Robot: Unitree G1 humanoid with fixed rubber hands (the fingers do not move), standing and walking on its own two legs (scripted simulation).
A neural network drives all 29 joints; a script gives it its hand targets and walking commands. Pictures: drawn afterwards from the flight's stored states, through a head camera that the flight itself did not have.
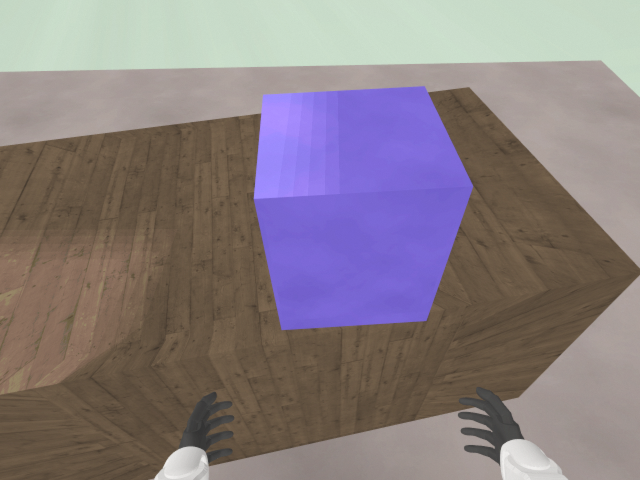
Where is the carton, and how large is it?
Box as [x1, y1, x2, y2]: [254, 86, 472, 329]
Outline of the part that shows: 424,86 263,95 254,190 254,202 281,329 426,320 470,194 472,185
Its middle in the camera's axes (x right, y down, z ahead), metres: +0.05 -0.05 +0.62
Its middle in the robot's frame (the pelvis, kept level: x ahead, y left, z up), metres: +0.50 -0.04 +0.04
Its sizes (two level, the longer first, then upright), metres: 0.248 0.236 0.299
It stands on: a pedestal, 0.65 m high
